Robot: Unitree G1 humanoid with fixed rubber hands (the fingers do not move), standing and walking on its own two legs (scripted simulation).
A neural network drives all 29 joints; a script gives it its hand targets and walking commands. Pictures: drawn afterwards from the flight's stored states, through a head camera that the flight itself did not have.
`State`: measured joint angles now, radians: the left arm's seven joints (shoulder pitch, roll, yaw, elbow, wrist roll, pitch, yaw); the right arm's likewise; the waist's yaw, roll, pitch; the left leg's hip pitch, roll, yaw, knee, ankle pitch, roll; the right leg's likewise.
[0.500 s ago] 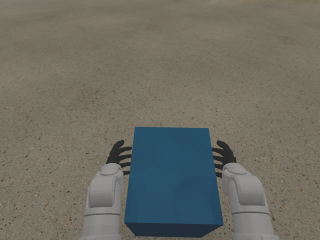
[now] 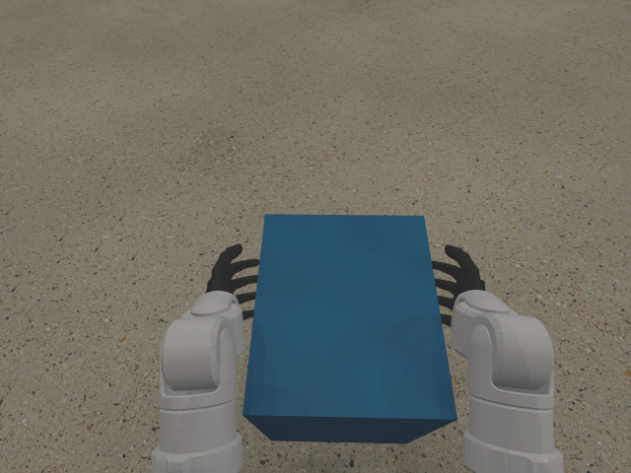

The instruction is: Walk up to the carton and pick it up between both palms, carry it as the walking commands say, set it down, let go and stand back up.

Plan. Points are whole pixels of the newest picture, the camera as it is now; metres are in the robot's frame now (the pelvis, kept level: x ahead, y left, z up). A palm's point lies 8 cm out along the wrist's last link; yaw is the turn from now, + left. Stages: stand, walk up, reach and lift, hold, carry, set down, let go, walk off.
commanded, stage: carry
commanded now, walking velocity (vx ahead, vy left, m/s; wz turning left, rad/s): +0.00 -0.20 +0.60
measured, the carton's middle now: (341, 337) +0.30 +0.00 +0.01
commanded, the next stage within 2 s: none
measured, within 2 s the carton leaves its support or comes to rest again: neither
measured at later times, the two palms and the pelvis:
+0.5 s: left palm (224, 378) +0.22 +0.12 +0.09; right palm (454, 293) +0.31 -0.14 +0.09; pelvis -0.01 -0.11 +0.00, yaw +18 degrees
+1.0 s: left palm out of the picture +0.13 +0.04 +0.07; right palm (483, 298) +0.31 -0.17 +0.08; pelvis +0.00 -0.25 +0.00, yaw +36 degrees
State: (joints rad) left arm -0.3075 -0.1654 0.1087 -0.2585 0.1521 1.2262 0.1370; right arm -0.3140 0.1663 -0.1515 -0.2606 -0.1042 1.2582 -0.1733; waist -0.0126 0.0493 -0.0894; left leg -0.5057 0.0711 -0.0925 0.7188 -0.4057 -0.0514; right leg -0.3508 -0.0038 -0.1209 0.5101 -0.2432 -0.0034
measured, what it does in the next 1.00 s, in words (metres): steps to the right, turning left: left foot, then right foot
